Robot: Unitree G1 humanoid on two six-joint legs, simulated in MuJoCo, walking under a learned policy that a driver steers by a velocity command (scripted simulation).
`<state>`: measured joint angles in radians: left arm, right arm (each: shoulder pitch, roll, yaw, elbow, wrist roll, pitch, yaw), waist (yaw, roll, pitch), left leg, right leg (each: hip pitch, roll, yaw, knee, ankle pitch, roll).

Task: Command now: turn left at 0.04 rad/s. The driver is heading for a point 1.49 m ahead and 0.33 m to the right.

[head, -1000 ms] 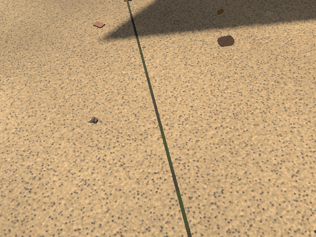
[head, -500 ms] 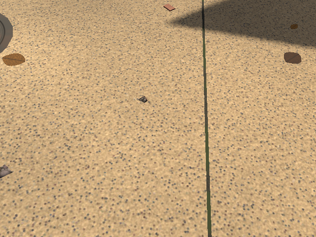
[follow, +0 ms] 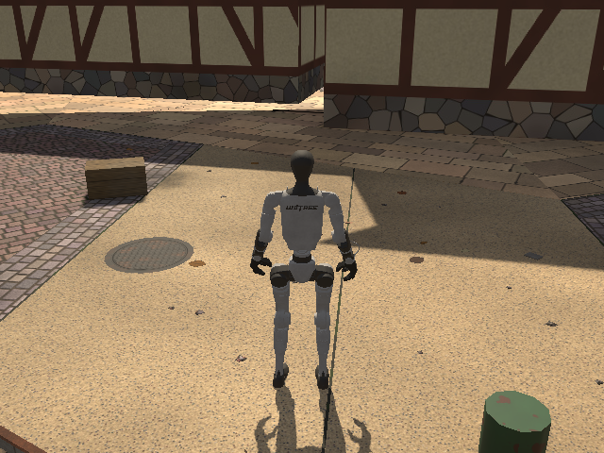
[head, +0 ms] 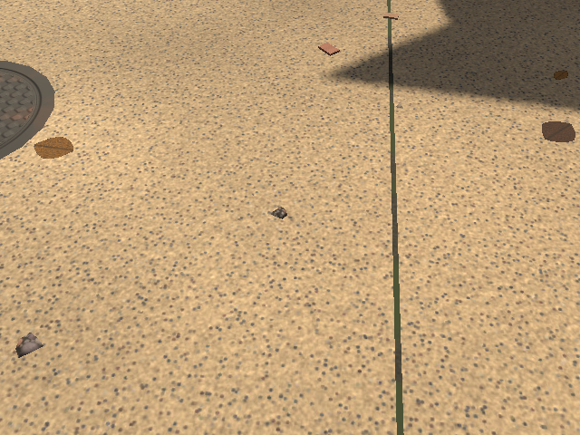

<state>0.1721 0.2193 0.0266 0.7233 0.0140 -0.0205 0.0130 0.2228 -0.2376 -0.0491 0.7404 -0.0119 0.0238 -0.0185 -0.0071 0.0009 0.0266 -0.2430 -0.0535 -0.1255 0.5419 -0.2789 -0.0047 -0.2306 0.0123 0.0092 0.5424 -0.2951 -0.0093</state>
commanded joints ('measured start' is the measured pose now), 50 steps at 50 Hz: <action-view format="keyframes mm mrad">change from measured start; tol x32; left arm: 1 -18 111 28 -63 -2 -13 1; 50 87 188 51 46 -18 -94 -31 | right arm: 1 -21 -91 -23 -58 0 -16 -7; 38 372 -55 11 49 23 -106 10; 50 -27 -103 -10 -46 10 -98 6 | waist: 1 11 14 -46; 32 -51 100 94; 38 116 -289 -500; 50 14 -34 25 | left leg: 1 -1 61 -57 -76 161 16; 9 -255 61 98 205 -173 46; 13 206 21 143 -49 25 73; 17 395 409 -519 -337 -222 315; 34 315 289 31 -256 701 144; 36 149 219 84 130 797 91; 38 -374 -21 -9 767 -272 14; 39 -493 49 -26 840 -230 25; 50 -433 208 62 326 294 -13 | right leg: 1 23 -71 75 -96 122 -31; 7 15 -279 415 -324 -555 -208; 12 -140 -213 260 -287 -286 -164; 18 -680 -67 82 624 -121 -54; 35 -54 31 -78 -13 245 -102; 38 698 -411 798 -224 -98 -351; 43 59 -231 306 -368 88 -227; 50 20 -185 121 -444 271 -232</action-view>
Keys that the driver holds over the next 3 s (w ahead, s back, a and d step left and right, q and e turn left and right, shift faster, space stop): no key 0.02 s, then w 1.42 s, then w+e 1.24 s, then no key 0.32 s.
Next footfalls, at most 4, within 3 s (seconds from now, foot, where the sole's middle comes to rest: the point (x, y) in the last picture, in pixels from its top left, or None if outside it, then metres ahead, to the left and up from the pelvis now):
0.72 right None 0.43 -0.11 -0.77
1.26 left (255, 347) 0.73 0.12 -0.77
1.80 right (347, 256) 1.02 -0.14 -0.77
2.30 left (311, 176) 1.35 -0.04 -0.77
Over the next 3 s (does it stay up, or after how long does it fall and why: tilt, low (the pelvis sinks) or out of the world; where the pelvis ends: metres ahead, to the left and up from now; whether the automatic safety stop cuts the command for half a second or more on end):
stays up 1.39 -0.29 0.00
